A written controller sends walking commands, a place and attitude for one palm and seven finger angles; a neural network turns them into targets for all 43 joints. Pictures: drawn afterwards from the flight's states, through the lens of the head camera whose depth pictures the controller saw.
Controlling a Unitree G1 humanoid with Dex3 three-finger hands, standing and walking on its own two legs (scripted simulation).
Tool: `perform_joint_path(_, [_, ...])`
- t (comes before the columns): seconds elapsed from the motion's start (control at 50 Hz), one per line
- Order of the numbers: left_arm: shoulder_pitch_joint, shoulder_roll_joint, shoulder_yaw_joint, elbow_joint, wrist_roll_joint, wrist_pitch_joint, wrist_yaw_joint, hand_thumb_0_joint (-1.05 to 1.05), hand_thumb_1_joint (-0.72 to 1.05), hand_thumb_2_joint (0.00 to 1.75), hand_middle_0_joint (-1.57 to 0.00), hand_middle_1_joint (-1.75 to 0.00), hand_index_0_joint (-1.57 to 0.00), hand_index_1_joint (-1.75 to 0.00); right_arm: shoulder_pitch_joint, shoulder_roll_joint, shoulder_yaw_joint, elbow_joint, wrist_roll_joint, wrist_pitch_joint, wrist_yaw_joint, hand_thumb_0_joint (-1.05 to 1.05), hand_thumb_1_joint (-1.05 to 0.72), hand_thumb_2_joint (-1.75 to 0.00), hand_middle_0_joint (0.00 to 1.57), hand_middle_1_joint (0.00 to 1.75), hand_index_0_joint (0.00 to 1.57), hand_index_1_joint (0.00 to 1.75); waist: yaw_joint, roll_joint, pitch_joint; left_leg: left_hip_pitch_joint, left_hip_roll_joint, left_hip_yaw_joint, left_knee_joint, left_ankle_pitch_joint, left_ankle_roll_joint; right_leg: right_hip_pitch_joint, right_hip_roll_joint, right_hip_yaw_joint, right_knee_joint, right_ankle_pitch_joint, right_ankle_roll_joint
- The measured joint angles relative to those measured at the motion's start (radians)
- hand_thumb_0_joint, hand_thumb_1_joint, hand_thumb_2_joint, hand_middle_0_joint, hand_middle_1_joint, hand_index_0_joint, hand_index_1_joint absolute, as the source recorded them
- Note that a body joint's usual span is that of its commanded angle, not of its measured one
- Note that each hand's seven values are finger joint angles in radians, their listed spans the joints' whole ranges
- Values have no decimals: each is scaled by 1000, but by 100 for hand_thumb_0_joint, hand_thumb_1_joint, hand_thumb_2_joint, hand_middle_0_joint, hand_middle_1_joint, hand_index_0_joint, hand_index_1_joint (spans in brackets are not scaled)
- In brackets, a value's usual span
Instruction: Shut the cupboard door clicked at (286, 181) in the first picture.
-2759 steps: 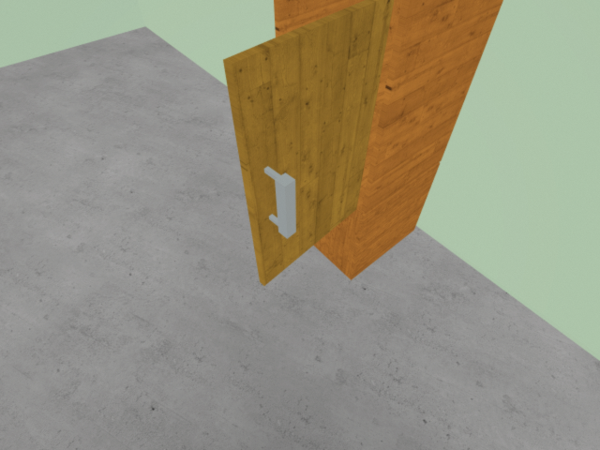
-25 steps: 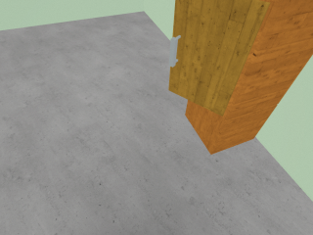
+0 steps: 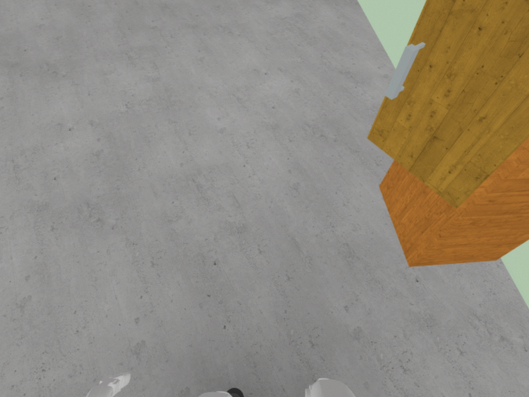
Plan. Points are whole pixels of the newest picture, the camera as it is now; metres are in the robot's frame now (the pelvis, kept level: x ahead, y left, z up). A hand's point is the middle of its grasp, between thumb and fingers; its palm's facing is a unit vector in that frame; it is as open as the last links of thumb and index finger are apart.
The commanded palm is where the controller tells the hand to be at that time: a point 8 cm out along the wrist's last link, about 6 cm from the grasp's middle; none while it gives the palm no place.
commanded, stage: walk to a spot facing it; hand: left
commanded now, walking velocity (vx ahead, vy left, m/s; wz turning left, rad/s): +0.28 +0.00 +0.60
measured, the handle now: (405, 70) +0.92 -0.37 -0.04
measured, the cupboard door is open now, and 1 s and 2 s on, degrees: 32 32 32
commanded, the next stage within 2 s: turn to face it in 0.84 s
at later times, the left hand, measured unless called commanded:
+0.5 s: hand out of the picture -0.01 +0.14 -0.16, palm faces +0.38 -0.89 -0.25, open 7.4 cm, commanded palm none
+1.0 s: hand (98, 317) +0.25 +0.31 -0.15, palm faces +0.55 -0.81 -0.19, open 7.4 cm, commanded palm none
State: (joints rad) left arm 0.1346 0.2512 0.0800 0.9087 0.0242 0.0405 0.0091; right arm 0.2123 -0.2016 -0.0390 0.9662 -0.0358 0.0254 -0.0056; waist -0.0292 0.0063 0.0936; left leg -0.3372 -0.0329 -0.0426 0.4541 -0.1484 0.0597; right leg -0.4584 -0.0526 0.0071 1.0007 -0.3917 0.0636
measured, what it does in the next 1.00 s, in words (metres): walks ahead, turning left: right foot, then left foot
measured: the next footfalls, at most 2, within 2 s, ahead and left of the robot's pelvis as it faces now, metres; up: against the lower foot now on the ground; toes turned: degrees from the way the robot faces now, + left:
right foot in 0.20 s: +0.04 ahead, -0.16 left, +0.00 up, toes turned +7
left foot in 0.66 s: +0.21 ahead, +0.16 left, +0.00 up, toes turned +34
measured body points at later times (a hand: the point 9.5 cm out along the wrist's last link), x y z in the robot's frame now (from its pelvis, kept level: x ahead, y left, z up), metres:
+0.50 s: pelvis +0.08 -0.03 +0.00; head +0.13 -0.03 +0.45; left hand -0.03 +0.18 -0.14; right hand +0.24 -0.26 -0.16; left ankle +0.10 +0.13 -0.67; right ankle +0.00 -0.16 -0.74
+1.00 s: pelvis +0.25 +0.08 +0.00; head +0.27 +0.10 +0.45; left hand +0.22 +0.35 -0.13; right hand +0.41 -0.10 -0.15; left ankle +0.17 +0.14 -0.74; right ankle +0.44 +0.00 -0.69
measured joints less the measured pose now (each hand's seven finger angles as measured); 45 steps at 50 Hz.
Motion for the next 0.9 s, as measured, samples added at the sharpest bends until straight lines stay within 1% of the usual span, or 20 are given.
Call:
perform_joint_path(0.12, [-5, -1, -8, -19, 2, -3, -15, 0, 91, 90, -20, -30, -20, -30, 20, -12, -13, -10, -5, 9, 13, 1, -91, -90, 20, 30, 21, 30, -18, 20, -43, -11, -16, -76, -15, 12, -15, 78, 24, -7, -203, -26, -5])
perform_joint_path(0.18, [16, -8, -17, -27, 1, -17, -24, 0, 91, 90, -20, -30, -20, -30, 35, -24, -24, -9, -3, 17, 15, 1, -91, -90, 20, 30, 21, 30, -20, 32, -63, -23, -31, -114, 16, -16, -30, 176, 51, -34, -397, -15, -20])
perform_joint_path(0.2, [33, -4, -19, -37, 5, -28, -26, 0, 91, 90, -20, -30, -20, -30, 45, -23, -28, -10, 2, 21, 15, 1, -91, -90, 20, 30, 21, 30, -14, 16, -76, -48, -50, -112, 70, -88, -34, 220, 44, -29, -495, -34, -39])
perform_joint_path(0.24, [61, -15, -24, -34, 9, -41, -15, 0, 91, 90, -20, -30, -20, -30, 43, -34, -37, 0, 4, 28, 15, 1, -91, -90, 20, 30, 20, 30, 6, 14, -78, -126, -57, -78, 287, -239, -48, 231, 34, -38, -515, 76, -67])
perform_joint_path(0.26, [78, -25, -27, -25, 7, -41, -11, 0, 91, 90, -20, -30, -20, -30, 43, -43, -41, 1, 1, 32, 18, 1, -91, -90, 20, 30, 20, 30, 5, 19, -78, -165, -55, -59, 402, -255, -53, 249, 26, -54, -521, 85, -71])
perform_joint_path(0.3, [120, -39, -28, -1, 3, -45, -9, 0, 91, 90, -20, -30, -20, -30, 44, -54, -47, -3, -4, 34, 29, 1, -91, -90, 20, 30, 20, 30, 6, 16, -84, -230, -32, -10, 583, -219, -65, 296, 6, -78, -563, 85, -71])
perform_joint_path(0.36, [173, -54, -29, 34, 0, -60, -8, 0, 91, 90, -20, -30, -20, -30, 38, -65, -49, -15, -4, 25, 46, 1, -91, -90, 19, 30, 20, 30, -3, 11, -77, -286, 21, 27, 697, -119, -78, 369, -16, -123, -635, 87, -65])
perform_joint_path(0.44, [222, -75, -37, 60, 2, -86, -4, 0, 91, 90, -20, -30, -20, -30, 13, -69, -44, -17, 1, 23, 53, 1, -91, -90, 19, 30, 20, 30, -1, 11, -45, -314, 73, 50, 669, -72, -76, 444, -33, -203, -672, 62, -53])
perform_joint_path(0.52, [268, -90, -42, 76, 8, -96, 0, 0, 91, 90, -20, -30, -20, -30, -40, -60, -28, -13, 1, 31, 59, 1, -92, -90, 19, 30, 20, 30, 26, 3, -7, -298, 96, 99, 520, -76, -59, 503, -46, -280, -673, 12, -33])
perform_joint_path(0.58, [305, -92, -44, 91, 10, -97, -2, 0, 91, 90, -20, -30, -20, -30, -97, -49, -12, -26, 0, 22, 65, 1, -92, -90, 19, 30, 20, 30, 54, -13, 22, -247, 82, 148, 351, -111, -32, 535, -64, -322, -646, -41, -9])
perform_joint_path(0.62, [332, -88, -44, 105, 8, -94, -7, 0, 91, 90, -20, -30, -20, -30, -127, -44, -3, -47, 0, 2, 64, 1, -92, -90, 19, 30, 20, 30, 63, -28, 34, -192, 49, 182, 254, -141, -2, 539, -94, -343, -572, -94, 9])
perform_joint_path(0.64, [348, -88, -45, 114, 5, -90, -10, 0, 90, 90, -20, -30, -20, -30, -135, -46, 0, -61, -1, -11, 64, 1, -92, -90, 19, 30, 20, 30, 63, -27, 34, -147, 33, 196, 198, -124, 15, 520, -114, -346, -481, -123, 14])
perform_joint_path(0.66, [362, -88, -45, 122, 0, -83, -16, 0, 90, 90, -20, -30, -20, -30, -140, -50, 2, -77, -4, -27, 61, 1, -91, -90, 19, 30, 20, 30, 57, -18, 29, -128, 28, 192, 179, -62, 40, 468, -133, -332, -332, -119, 7])
perform_joint_path(0.68, [355, -81, -44, 128, -5, -70, -22, 0, 90, 90, -20, -30, -20, -30, -145, -47, 1, -88, -3, -43, 54, 1, -91, -90, 19, 30, 20, 30, 50, -21, 33, -140, 20, 187, 225, -63, 48, 391, -140, -268, -142, -115, 0])
perform_joint_path(0.7, [336, -71, -42, 129, -8, -55, -23, 1, 90, 90, -20, -30, -20, -30, -149, -43, 2, -92, 3, -53, 47, 1, -91, -90, 19, 30, 20, 30, 53, -27, 41, -133, 13, 184, 256, -91, 48, 308, -130, -192, 36, -117, -8])
perform_joint_path(0.72, [313, -62, -38, 126, -9, -44, -21, 1, 90, 90, -20, -30, -20, -30, -147, -38, 6, -92, 7, -61, 41, 1, -91, -90, 19, 30, 20, 30, 58, -33, 45, -113, 7, 181, 260, -116, 44, 231, -118, -136, 170, -105, -15])
perform_joint_path(0.74, [288, -54, -33, 118, -8, -39, -18, 1, 91, 90, -20, -30, -20, -30, -139, -34, 10, -89, 9, -65, 34, 1, -91, -90, 19, 30, 20, 30, 62, -36, 44, -87, 2, 177, 245, -131, 39, 160, -108, -101, 255, -83, -18])
perform_joint_path(0.76, [260, -47, -27, 107, -5, -38, -17, 1, 91, 90, -20, -30, -20, -30, -128, -29, 13, -85, 9, -68, 27, 1, -91, -90, 19, 30, 20, 30, 62, -38, 40, -58, -2, 170, 219, -135, 33, 98, -104, -81, 293, -56, -18])
perform_joint_path(0.8, [201, -38, -17, 75, 2, -40, -18, 1, 91, 90, -20, -30, -20, -30, -101, -17, 18, -71, 7, -73, 15, 1, -91, -90, 19, 30, 20, 30, 59, -38, 30, -1, -9, 152, 155, -120, 21, -3, -105, -60, 274, -7, -14])
perform_joint_path(0.9, [79, -35, -10, -7, 8, -46, -27, 1, 91, 90, -20, -30, -20, -30, -20, 10, 23, -19, 9, -70, 11, 1, -91, -90, 20, 30, 20, 30, 40, -35, -10, 119, -19, 102, 22, -103, 21, -133, -106, -33, 54, 118, 3])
